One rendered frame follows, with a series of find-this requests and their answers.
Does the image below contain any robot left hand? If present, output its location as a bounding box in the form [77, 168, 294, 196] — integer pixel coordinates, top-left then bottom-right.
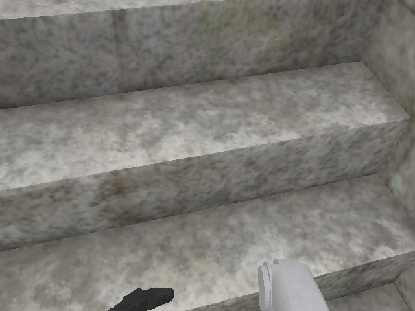
[109, 288, 174, 311]

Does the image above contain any robot right thigh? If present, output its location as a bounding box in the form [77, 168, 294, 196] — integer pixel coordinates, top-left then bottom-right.
[258, 259, 329, 311]

